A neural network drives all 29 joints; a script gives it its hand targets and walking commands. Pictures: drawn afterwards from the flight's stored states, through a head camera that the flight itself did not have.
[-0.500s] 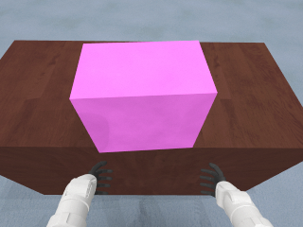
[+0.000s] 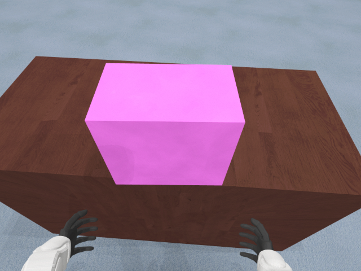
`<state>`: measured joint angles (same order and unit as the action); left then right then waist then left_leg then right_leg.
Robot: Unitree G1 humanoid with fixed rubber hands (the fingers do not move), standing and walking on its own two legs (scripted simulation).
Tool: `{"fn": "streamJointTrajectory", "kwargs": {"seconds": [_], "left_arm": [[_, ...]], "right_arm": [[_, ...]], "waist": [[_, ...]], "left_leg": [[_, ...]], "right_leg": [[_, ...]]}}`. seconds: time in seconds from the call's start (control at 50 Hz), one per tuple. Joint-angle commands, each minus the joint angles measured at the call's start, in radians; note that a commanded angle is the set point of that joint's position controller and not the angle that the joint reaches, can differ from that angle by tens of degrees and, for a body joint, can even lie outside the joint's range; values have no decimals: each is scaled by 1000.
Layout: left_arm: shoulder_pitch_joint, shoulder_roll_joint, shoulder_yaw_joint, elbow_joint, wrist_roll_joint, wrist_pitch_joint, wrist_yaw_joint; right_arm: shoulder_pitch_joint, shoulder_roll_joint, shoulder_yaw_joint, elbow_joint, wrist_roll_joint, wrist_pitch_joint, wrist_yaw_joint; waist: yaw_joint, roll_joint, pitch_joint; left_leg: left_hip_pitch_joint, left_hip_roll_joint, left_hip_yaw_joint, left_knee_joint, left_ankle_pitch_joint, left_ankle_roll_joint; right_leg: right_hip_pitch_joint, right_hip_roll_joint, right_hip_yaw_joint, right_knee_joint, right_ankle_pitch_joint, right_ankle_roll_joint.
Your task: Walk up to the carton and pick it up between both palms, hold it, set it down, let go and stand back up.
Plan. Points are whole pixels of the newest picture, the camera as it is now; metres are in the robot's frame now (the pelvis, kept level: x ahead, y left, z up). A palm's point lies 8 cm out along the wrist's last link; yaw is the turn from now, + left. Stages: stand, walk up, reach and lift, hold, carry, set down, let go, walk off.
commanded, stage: reach and lift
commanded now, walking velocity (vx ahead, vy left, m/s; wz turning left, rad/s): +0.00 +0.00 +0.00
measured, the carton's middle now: (168, 129) +0.42 +0.07 +0.05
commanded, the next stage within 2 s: none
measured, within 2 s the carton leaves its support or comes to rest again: neither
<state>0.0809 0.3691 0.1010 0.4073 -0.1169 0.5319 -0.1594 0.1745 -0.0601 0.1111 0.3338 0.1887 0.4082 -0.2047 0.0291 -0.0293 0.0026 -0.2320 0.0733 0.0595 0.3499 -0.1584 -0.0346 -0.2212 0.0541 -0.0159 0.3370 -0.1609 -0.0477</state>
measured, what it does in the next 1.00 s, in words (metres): stands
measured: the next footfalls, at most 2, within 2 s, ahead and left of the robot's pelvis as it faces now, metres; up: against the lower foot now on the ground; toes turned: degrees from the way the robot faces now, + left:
none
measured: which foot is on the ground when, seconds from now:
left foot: down 0.00-1.00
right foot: down 0.00-1.00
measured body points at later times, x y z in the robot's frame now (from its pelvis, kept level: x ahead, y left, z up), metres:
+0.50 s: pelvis +0.00 +0.04 +0.00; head +0.00 +0.05 +0.45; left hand +0.15 +0.30 -0.04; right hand +0.17 -0.16 -0.04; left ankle +0.01 +0.15 -0.75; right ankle +0.01 -0.08 -0.75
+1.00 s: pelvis +0.01 +0.03 +0.00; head -0.01 +0.05 +0.45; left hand +0.18 +0.31 +0.00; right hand +0.21 -0.17 +0.01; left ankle +0.01 +0.15 -0.75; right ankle +0.01 -0.08 -0.75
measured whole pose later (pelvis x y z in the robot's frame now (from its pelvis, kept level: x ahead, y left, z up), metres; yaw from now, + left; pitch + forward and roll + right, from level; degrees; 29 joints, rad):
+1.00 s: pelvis +0.01 +0.03 +0.00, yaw +0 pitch -1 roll -1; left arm 0.35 0.42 0.05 0.02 -0.29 0.27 -0.07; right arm 0.40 -0.16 0.01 -0.06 0.19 0.25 -0.08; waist 0.07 -0.03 -0.03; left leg -0.12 0.04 0.08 0.32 -0.17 0.00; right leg -0.09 0.02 0.00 0.25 -0.14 -0.01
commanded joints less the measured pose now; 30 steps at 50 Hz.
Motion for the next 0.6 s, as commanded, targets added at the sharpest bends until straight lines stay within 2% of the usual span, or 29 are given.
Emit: {"fn": "streamJointTrajectory", "kwargs": {"seconds": [0.0,0.04,0.06,0.08,0.1,0.12,0.14,0.16,0.18,0.2,0.22,0.24,0.26,0.3,0.32,0.36,0.4,0.42,0.5,0.58], "left_arm": [[-3,167,65,-92,13,-31,-20],[-6,151,74,-144,25,-42,-14],[8,157,73,-139,20,-49,-7],[23,139,45,-181,-10,-60,2],[21,150,43,-186,-2,-67,11],[47,133,42,-151,-10,-69,16],[61,119,27,-182,-15,-79,20],[62,130,36,-186,-7,-82,26],[37,138,32,-224,-7,-92,34],[53,132,23,-266,-14,-100,43],[54,129,27,-307,-13,-112,53],[50,140,23,-343,-35,-125,62],[90,119,11,-358,-44,-127,72],[130,112,-10,-394,-59,-133,85],[180,105,-12,-419,-59,-132,88],[180,115,1,-428,-53,-118,87],[205,111,1,-454,-63,-127,92],[169,133,-22,-549,-83,-173,112],[234,110,0,-467,-80,-213,111],[231,111,4,-474,-95,-208,105]], "right_arm": [[-36,-23,-6,-135,-6,-24,2],[-21,-20,-13,-162,-12,-42,12],[-3,-23,-28,-163,-26,-47,15],[-9,-39,-41,-175,-30,-55,30],[-13,-47,-60,-171,-44,-54,39],[15,-54,-70,-152,-64,-55,45],[7,-65,-93,-185,-74,-72,54],[11,-64,-102,-187,-82,-75,61],[6,-66,-112,-197,-78,-82,66],[27,-63,-108,-229,-76,-93,73],[44,-62,-114,-237,-83,-102,77],[50,-81,-117,-242,-72,-105,84],[82,-77,-101,-243,-63,-100,98],[113,-104,-135,-267,-66,-109,115],[148,-118,-123,-289,-62,-111,123],[149,-114,-135,-299,-68,-108,123],[172,-108,-121,-338,-56,-117,134],[126,-137,-177,-399,-17,-149,133],[202,-135,-146,-384,-27,-174,143],[181,-137,-142,-431,-25,-174,138]], "waist": [[24,67,-129],[25,65,-108],[22,56,-104],[27,73,-112],[22,89,-94],[19,69,-54],[17,71,-54],[23,84,-49],[13,94,-53],[18,119,-83],[27,116,-113],[15,106,-127],[30,125,-100],[14,139,-102],[25,119,-85],[26,113,-41],[34,113,-17],[3,107,-135],[36,106,-63],[45,83,-31]], "left_leg": [[77,-11,-1,-30,156,62],[72,-7,5,-49,99,71],[84,-7,10,-40,93,73],[46,-3,12,-64,72,69],[41,-8,22,-77,45,58],[27,3,21,-90,29,60],[24,3,17,-93,19,54],[21,1,26,-95,10,54],[14,-7,25,-92,31,53],[36,-12,35,-79,63,46],[55,-10,32,-73,68,43],[69,-8,32,-71,61,41],[61,-5,30,-70,75,36],[44,4,28,-88,75,24],[68,-6,33,-90,109,12],[58,-15,41,-79,134,17],[22,-16,41,-97,79,18],[60,-14,25,-82,145,24],[49,-18,30,-89,159,6],[46,-20,29,-99,118,3]], "right_leg": [[81,-107,78,-70,199,49],[75,-98,64,-82,89,46],[74,-99,66,-95,77,41],[93,-83,49,-84,45,37],[98,-73,40,-94,10,32],[116,-71,34,-102,-4,30],[113,-60,26,-90,-16,24],[128,-64,32,-98,-16,24],[131,-63,36,-96,-6,27],[118,-62,36,-85,6,21],[106,-57,35,-84,-5,13],[118,-49,30,-82,-6,16],[117,-43,33,-81,10,6],[146,-32,29,-84,18,-1],[140,-24,24,-94,21,-2],[122,-29,39,-111,17,1],[131,-37,41,-111,-10,0],[149,-22,58,-85,41,15],[145,-26,59,-101,24,5],[137,-36,61,-124,-17,8]]}}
